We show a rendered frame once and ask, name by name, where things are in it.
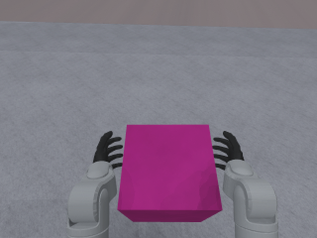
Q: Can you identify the right robot hand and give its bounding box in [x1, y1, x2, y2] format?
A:
[212, 131, 244, 171]

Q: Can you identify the left robot forearm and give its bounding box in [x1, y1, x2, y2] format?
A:
[66, 161, 117, 238]

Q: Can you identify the left robot hand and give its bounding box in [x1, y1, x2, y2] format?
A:
[93, 131, 123, 170]

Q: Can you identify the carton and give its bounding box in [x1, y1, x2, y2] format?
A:
[117, 124, 223, 222]

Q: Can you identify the right robot forearm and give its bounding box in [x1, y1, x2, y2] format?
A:
[222, 159, 278, 238]

